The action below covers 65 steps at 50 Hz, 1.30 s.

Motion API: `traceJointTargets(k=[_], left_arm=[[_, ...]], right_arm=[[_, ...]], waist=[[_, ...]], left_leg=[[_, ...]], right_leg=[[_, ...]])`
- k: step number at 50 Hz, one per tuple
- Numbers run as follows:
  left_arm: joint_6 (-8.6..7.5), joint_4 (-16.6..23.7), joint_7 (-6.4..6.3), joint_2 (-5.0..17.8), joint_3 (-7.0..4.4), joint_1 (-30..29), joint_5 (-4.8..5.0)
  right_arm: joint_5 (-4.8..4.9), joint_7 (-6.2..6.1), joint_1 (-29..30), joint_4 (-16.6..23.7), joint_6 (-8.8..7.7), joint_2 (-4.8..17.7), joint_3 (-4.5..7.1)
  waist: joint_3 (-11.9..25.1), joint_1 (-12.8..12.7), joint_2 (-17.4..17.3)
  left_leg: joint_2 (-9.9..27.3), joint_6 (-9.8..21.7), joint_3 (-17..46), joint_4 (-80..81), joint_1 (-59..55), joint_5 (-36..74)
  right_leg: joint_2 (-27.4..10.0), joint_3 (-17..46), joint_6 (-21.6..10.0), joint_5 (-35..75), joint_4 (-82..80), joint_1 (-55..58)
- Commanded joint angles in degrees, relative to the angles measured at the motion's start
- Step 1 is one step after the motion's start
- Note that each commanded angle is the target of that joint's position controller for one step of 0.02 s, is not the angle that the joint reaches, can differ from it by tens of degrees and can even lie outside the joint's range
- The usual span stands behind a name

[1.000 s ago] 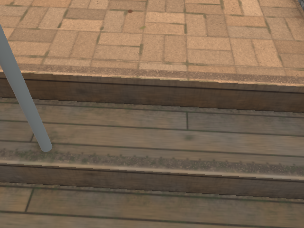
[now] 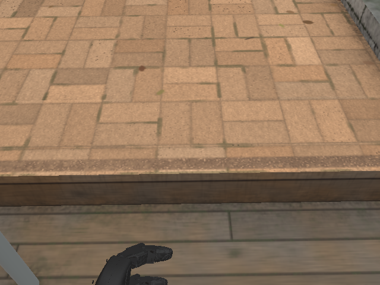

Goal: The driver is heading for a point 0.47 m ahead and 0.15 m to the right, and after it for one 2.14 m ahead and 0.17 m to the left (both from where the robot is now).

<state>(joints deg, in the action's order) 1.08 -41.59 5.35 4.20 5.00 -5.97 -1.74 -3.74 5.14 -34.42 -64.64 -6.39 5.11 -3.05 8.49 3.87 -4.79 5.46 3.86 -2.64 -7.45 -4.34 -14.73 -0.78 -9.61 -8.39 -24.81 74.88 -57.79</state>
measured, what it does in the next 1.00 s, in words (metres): climbs, turning right: left foot 0.15 m higher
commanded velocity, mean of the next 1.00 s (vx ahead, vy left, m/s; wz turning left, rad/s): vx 0.49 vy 0.00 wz -0.23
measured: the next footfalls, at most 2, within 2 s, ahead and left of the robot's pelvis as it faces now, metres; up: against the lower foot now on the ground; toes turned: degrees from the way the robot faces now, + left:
left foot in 0.56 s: +0.49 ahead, +0.10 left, +0.31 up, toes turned +0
right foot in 1.12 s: +0.79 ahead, -0.22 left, +0.46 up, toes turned -19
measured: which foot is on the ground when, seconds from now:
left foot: down 0.00-0.02, up 0.04-0.54, down 0.56-1.00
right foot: down 0.00-0.58, up 0.60-1.00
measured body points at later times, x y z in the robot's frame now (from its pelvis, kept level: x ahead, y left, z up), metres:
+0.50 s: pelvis +0.27 -0.01 +0.15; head +0.28 -0.01 +0.60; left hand +0.13 +0.13 +0.00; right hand +0.49 -0.17 +0.05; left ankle +0.46 +0.10 -0.37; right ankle +0.12 -0.09 -0.60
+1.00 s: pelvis +0.55 -0.02 +0.29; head +0.56 -0.03 +0.74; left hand +0.80 +0.08 +0.18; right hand +0.37 -0.13 +0.14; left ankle +0.45 +0.10 -0.44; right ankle +0.64 -0.19 -0.17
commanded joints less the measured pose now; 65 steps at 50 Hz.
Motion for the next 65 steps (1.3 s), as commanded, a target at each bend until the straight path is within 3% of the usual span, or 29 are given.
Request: traceJointTargets(k=[1, 2, 3, 4, 7, 10, 14, 19, 22, 25, 28, 29, 30, 31, 32, 36, 37, 40, 43, 48, 50, 52, 56, 57, 58, 60, 61, 63, 65], left_arm=[[-0.92, -1.84, -0.93, 11.27, -3.54, 13.98, -1.13], [-1.22, -5.84, -1.74, 14.48, -4.41, 25.19, -0.37], [-1.4, -11.22, -3.04, 18.02, -6.33, 39.01, -3.08], [-3.49, -13.23, -3.78, 19.71, -7.22, 41.99, -3.81], [-4.72, -15.83, -2.05, 8.11, -5.25, 23.41, -0.61], [-4.85, -18.31, -1.12, 2.16, -3.21, 17.93, -2.84], [-6.15, -21.0, -2.22, 4.22, -3.26, 24.88, -5.31], [-6.11, -27.82, -1.33, 6.43, -2.18, 41.13, -7.78], [-6.17, -25.82, 0.37, 4.37, -0.89, 43.57, -4.89], [-8.65, -21.76, 1.1, 8.78, -0.93, 39.45, -0.56], [-9.4, -22.68, 1.9, 18.06, -5.18, 39.17, -0.62], [-9.99, -22.31, 1.63, 14.24, -5.48, 40.64, -2.34], [-10.05, -21.32, 1.98, 8.24, -4.28, 42.98, -2.52], [-8.79, -20.78, 2.1, 4.27, -3.94, 37.52, -1.02], [-8.29, -19.99, 1.6, 6.66, -5.65, 30.32, 0.84], [-6.79, -16.86, -1.09, 3.83, -6.12, 22.64, -0.09], [-5.75, -16.94, -0.84, 0.47, -5.44, 23.55, 0.17], [-4.63, -15.08, 0.65, -0.13, -4.49, 20.61, 1.23], [-4.55, -13.44, 2.14, 5.02, -4.92, 14.67, 0.29], [-4.82, -2.9, -2.59, 3.39, -1.51, -2.04, 1.95], [-2.85, 1.34, -3.5, 5.26, -1.24, -8.98, 0.67], [1.43, 4.55, -1.18, 2.61, 0.45, -18.97, -1.13], [-1.15, 0.06, -0.31, 7.39, -2.74, -5.66, -0.15], [-1.87, -0.6, -0.69, 8.82, -3.24, 1.67, -1.2], [-2.4, -2.17, -0.91, 9.36, -3.13, 8.59, 0.45], [-1.93, -10.53, -2.11, 16.19, -6.06, 30.31, -2.38], [-3.3, -12.89, -2.95, 19.47, -8.45, 34.33, -1.94], [-5.47, -15.12, -3.95, 13.72, -7.38, 25.19, -1.28], [-5.29, -15.27, -3.54, 5.17, -5.01, 17.22, -1.43]], right_arm=[[-1.57, 1.45, -8.31, 0.48, -1.3, 13.29, 3.9], [-3.24, 2.47, -10.25, 1.9, -1.15, 8.97, 2.81], [-1.26, 3.05, -1.61, 3.64, 0.36, 5.96, 3.32], [1.47, 2.45, 6.2, 4.78, 0.62, 6.34, 4.98], [1.35, -0.71, 15.0, 8.91, 1.13, 4.89, 4.51], [1.93, -1.19, 14.32, 8.76, 3.53, 2.26, 2.91], [2.4, 0.32, 23.16, 11.52, 3.47, 4.2, 2.18], [2.24, -2.51, 40.48, 21.16, 3.74, 5.85, -0.56], [0.66, -2.18, 51.67, 25.54, 6.65, 4.42, -1.27], [-0.06, -0.62, 47.77, 25.22, 7.94, 2.09, -1.33], [1.75, -0.5, 42.24, 25.45, 6.16, 8.36, 1.24], [0.54, -0.81, 29.44, 22.57, 4.81, 10.04, 2.0], [0.82, -2.0, 18.28, 19.91, 4.42, 13.66, 3.15], [-0.74, -3.71, 5.5, 15.59, 4.56, 16.6, 4.45], [-1.23, -4.74, 6.7, 14.3, 3.49, 17.46, 4.97], [0.69, -3.0, 20.66, 8.37, 3.54, -0.22, 1.58], [0.69, -3.18, 23.84, 8.09, 3.36, -1.16, 1.33], [-1.57, -3.05, 24.83, 6.78, 2.18, 0.24, 1.98], [-2.76, -3.7, 17.02, 3.37, 0.81, 0.9, 0.77], [-6.81, -3.03, 2.72, -3.9, 2.22, 2.67, 0.32], [-5.4, -1.62, 0.51, -3.97, 1.78, 2.5, -0.11], [-1.88, 1.34, 1.63, -2.07, 1.43, 3.53, -0.2], [0.57, 1.36, -0.97, -0.36, -1.61, 14.33, 2.57], [-0.02, 1.08, -1.14, 0.48, -1.94, 14.07, 3.11], [-0.77, 1.39, -6.09, -0.53, -2.52, 10.62, 2.91], [0.31, 3.16, 1.02, 1.4, -1.69, 3.35, 3.06], [1.8, 3.25, 2.21, 1.18, -0.85, 4.62, 4.3], [1.44, 0.88, 8.11, 2.47, -1.75, 2.53, 4.65], [2.08, -0.51, 14.46, 6.25, -1.47, 1.64, 4.01]], waist=[[9.02, -8.35, -1.35], [17.99, -11.42, 8.55], [12.5, -16.28, 16.88], [1.78, -16.58, 15.24], [-4.74, -5.53, 4.95], [-4.15, 1.6, 2.91], [-6.42, -0.73, 9.86], [-8.22, -5.94, 3.93], [-9.26, -9.71, 9.62], [-7.38, -4.66, 13.65], [-0.51, -0.25, 17.0], [11.36, 1.5, 9.04], [19.47, 3.98, -2.57], [16.75, 8.85, -10.32], [4.33, 8.96, -5.59], [-1.04, -3.94, 6.47], [-2.53, -6.18, 5.22], [-4.29, -8.03, 6.97], [-6.73, -6.43, 2.08], [-9.75, -1.56, 4.38], [-6.29, -0.76, 5.32], [-8.08, -0.59, 0.92], [-4.29, -6.88, -6.17], [2.87, -8.63, -5.77], [10.54, -8.57, -1.99], [12.47, -15.08, 12.64], [10.44, -15.07, 13.49], [-0.42, -9.67, 10.36], [0.71, -4.09, 3.39]], left_leg=[[6.85, 5.78, 2.07, -27.38, 17.24, 82.88], [-0.93, 5.07, 7.62, -38.13, 35.33, 51.42], [-8.13, 3.13, 13.57, -61.44, 48.29, 9.26], [-10.2, 3.37, 21.92, -86.45, 56.87, 12.94], [-10.36, 7.43, 21.27, -109.94, 64.72, 18.57], [-7.13, 11.02, 18.29, -107.66, 71.48, 20.73], [-4.39, 9.97, 5.83, -115.4, 74.96, 10.71], [0.26, 9.89, 5.02, -100.43, 96.32, 13.63], [1.68, 5.79, -2.9, -85.57, 77.69, 8.44], [-3.92, 2.1, -8.28, -76.32, 52.66, -1.3], [-9.22, 4.74, -7.07, -55.1, 39.84, -7.73], [-3.04, 10.43, 4.11, -57.59, 15.29, 17.91], [5.0, 17.05, 27.91, -40.04, -3.22, 3.86], [14.68, 22.38, 51.31, -22.3, -5.76, -6.63], [14.48, 17.63, 52.18, -18.91, 8.56, -19.71], [13.72, 10.64, 24.14, -17.87, 25.57, 3.51], [11.58, 9.45, 17.89, -16.11, 26.66, 5.59], [8.33, 7.34, 0.79, -10.72, 28.04, 6.5], [5.34, 6.92, -5.35, -7.76, 24.61, 8.73], [11.14, 9.72, 2.63, -3.49, 0.02, 13.41], [8.73, 9.13, 0.54, 0.52, 4.6, 13.18], [8.35, 9.94, -3.72, 9.47, 26.94, 18.22], [11.94, 8.4, -4.74, -6.39, 1.34, 77.16], [10.58, 5.45, -4.68, -14.15, 8.18, 84.03], [7.3, 3.78, -0.73, -24.4, 25.85, 75.34], [-3.3, 1.94, 7.24, -54.96, 45.9, 8.78], [-4.07, 1.39, 14.94, -80.57, 46.67, 9.47], [-3.29, 3.29, 16.14, -97.14, 53.65, 12.02], [-2.17, 6.12, 15.79, -102.74, 56.4, 11.51]], right_leg=[[1.75, 8.73, -6.65, 25.75, -10.98, 46.49], [-4.52, 31.64, -12.65, 12.12, -27.49, 64.58], [-12.98, 52.89, -15.6, 3.27, -45.13, 65.27], [-13.64, 59.44, -11.18, -9.87, -50.35, 53.2], [-13.34, 44.83, -7.86, 2.03, -50.62, 35.94], [-8.67, 24.19, -1.17, 13.91, -51.35, 33.0], [-5.26, 14.37, -3.68, 11.85, -57.69, 29.79], [-10.48, 21.29, -4.32, 11.47, -60.15, 52.14], [-11.31, 19.85, -7.48, 17.41, -69.67, 39.32], [-12.95, 14.58, -8.58, 49.26, -66.54, 35.34], [-13.82, 13.45, -5.67, 99.72, -53.47, 54.94], [-11.91, 14.75, -0.92, 91.87, -38.93, 43.09], [-3.8, 17.73, 0.25, 58.61, -24.78, 23.98], [3.57, 22.4, 2.53, 16.85, 0.55, 10.74], [1.59, 25.44, 2.21, 22.84, 20.79, 2.18], [-1.47, 22.02, -5.03, 25.34, 38.56, -2.25], [-1.0, 23.06, -6.48, 23.0, 37.7, -3.99], [-2.47, 18.68, -8.07, 22.44, 36.1, -6.68], [-1.75, 15.13, -8.6, 22.13, 40.0, -11.7], [-2.56, 17.57, -10.23, 11.3, 37.93, -38.9], [-6.49, 9.3, -7.13, 20.52, 21.02, -28.25], [-5.8, 3.34, -4.07, 10.9, 8.17, 2.09], [1.94, 0.91, -2.08, 1.06, -9.92, 14.42], [0.46, 4.67, -4.88, 21.28, -3.91, 29.99], [-2.45, 14.86, -6.73, 18.35, -6.94, 50.54], [-15.19, 46.2, -10.87, 4.59, -38.94, 62.63], [-18.23, 53.11, -10.94, -0.92, -45.37, 53.98], [-17.07, 39.11, -7.53, -1.7, -44.92, 38.91], [-19.77, 32.88, -3.85, 15.09, -45.51, 36.63]])
Keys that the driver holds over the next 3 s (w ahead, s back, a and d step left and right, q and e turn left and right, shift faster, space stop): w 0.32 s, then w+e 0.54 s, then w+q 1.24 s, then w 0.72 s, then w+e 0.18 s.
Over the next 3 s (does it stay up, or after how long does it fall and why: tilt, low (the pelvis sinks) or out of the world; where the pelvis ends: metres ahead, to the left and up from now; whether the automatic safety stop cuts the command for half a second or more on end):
stays up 1.56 0.14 0.46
